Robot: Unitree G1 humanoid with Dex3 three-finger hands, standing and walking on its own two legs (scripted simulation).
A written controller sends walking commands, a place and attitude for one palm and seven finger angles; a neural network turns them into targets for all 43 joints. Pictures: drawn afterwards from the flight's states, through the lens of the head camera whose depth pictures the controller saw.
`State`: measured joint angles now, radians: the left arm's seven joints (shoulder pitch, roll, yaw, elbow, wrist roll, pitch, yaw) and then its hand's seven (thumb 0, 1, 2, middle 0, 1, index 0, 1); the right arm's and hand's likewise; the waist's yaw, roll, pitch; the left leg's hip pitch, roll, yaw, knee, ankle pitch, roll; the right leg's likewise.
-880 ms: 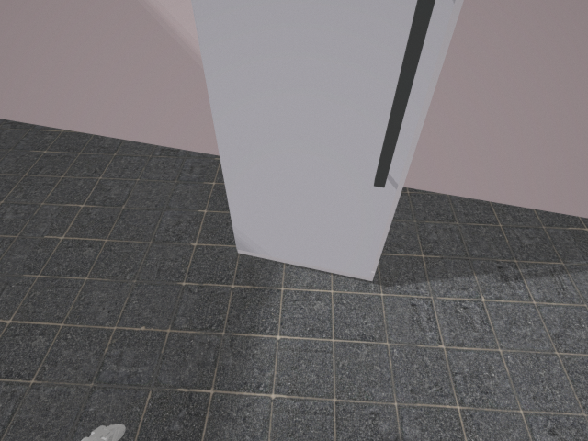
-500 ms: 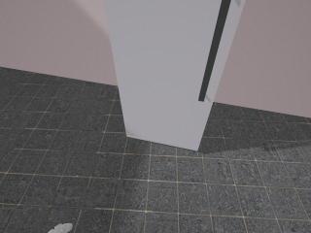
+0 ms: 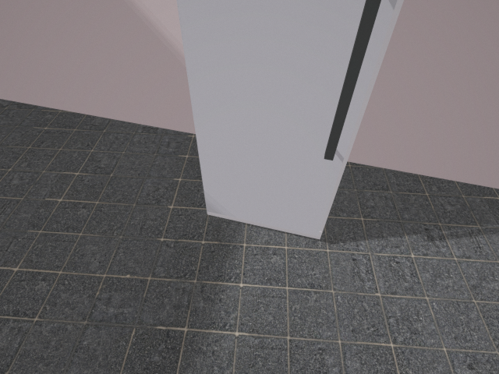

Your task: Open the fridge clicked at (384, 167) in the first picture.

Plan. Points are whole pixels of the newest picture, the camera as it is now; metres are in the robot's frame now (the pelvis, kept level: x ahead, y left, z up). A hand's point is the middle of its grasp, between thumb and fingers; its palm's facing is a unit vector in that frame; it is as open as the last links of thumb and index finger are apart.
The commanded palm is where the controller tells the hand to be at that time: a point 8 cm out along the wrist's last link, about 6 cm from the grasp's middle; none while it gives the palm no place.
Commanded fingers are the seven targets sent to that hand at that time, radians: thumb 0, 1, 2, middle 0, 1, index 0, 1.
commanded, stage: look at it before walking up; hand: right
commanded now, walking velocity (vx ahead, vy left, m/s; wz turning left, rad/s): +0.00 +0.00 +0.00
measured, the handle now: (349, 82) +0.81 -0.21 +0.08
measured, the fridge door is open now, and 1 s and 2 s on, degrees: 0 0 0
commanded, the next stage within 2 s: turn to face it in 0.56 s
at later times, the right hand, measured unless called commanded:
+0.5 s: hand out of the picture +0.08 -0.24 -0.16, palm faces -0.03 +0.94 -0.33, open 7.4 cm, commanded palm none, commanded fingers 0.00 -0.90 -0.90 0.20 0.30 0.20 0.30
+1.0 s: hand out of the picture +0.05 -0.23 -0.17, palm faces +0.03 +0.95 -0.30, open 7.4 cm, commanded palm none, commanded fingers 0.00 -0.90 -0.90 0.20 0.30 0.20 0.30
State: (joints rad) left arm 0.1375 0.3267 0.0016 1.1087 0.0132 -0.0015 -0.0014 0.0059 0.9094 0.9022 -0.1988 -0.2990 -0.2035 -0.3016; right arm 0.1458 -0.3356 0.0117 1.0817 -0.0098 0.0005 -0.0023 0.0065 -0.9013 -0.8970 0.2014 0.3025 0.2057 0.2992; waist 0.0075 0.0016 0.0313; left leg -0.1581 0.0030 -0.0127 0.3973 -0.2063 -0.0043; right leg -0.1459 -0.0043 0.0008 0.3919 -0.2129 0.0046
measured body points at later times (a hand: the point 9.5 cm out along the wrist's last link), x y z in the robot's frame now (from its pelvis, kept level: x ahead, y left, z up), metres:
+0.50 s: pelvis +0.00 +0.00 +0.00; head +0.00 +0.00 +0.45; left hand +0.08 +0.29 -0.13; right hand +0.08 -0.29 -0.13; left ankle +0.01 +0.12 -0.74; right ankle +0.00 -0.12 -0.74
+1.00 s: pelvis +0.00 +0.00 +0.00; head +0.01 +0.00 +0.44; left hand +0.07 +0.26 -0.15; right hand +0.05 -0.28 -0.15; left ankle +0.01 +0.12 -0.74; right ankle +0.00 -0.12 -0.74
